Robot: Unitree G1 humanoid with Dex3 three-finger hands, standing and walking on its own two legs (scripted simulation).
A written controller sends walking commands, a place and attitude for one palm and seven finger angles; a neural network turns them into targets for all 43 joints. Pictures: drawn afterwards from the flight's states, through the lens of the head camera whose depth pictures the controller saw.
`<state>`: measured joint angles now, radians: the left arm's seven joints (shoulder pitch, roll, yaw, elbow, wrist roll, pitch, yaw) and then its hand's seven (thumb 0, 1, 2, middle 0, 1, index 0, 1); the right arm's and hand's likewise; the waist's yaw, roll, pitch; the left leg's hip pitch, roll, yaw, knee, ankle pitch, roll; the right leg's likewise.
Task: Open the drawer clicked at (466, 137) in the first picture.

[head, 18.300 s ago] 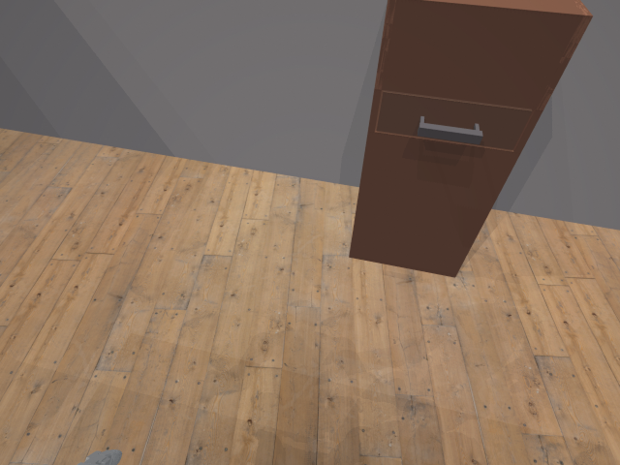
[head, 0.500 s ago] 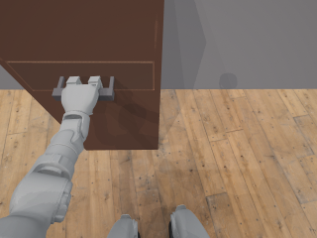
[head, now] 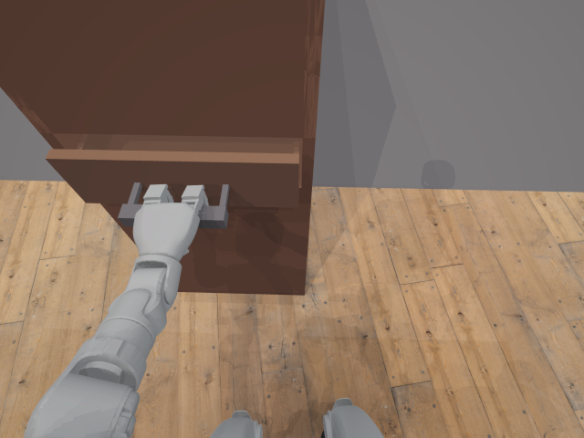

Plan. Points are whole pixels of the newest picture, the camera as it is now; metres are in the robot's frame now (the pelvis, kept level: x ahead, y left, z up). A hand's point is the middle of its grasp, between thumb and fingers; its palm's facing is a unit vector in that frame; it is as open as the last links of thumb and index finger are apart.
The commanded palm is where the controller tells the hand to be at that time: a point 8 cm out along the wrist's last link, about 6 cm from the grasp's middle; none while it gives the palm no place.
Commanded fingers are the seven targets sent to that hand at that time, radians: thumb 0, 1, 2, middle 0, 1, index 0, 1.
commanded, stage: pull the drawer open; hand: left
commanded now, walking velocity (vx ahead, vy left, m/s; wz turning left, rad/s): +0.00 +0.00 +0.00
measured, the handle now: (177, 203) +0.47 +0.18 -0.02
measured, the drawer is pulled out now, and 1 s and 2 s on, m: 0.05 0.16 0.28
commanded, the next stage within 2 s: none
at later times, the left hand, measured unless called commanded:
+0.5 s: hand (174, 266) +0.37 +0.18 -0.04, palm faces -0.01 -0.04 -1.00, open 6.0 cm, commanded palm +0.33 +0.19 +0.02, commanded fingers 0.00 0.90 0.90 -0.40 -1.35 -0.40 -1.35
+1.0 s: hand (165, 314) +0.30 +0.18 -0.04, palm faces -0.01 -0.06 -1.00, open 6.0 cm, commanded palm +0.27 +0.19 +0.02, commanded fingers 0.00 0.90 0.90 -0.40 -1.35 -0.40 -1.35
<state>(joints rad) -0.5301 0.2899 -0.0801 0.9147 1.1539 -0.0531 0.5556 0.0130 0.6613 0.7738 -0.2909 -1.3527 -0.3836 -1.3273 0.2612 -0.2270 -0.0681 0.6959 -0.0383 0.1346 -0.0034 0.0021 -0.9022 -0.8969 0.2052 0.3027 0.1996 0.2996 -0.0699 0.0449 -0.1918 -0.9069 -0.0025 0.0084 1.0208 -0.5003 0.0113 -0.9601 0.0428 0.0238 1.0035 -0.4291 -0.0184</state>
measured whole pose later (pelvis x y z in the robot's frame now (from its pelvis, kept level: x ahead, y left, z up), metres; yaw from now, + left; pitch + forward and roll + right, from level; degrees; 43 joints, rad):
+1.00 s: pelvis +0.00 -0.01 +0.01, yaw +0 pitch +17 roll +1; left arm -0.03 0.26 -0.15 0.47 1.15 0.00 0.57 0.02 0.65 0.78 -0.28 -1.35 -0.40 -1.34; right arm 0.16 -0.23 -0.05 0.62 -0.03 0.10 -0.01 0.01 -0.90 -0.90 0.20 0.30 0.20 0.30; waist -0.01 0.04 -0.18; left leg -0.78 0.00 0.01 0.99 -0.50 0.00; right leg -0.84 0.04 0.03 1.00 -0.44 -0.03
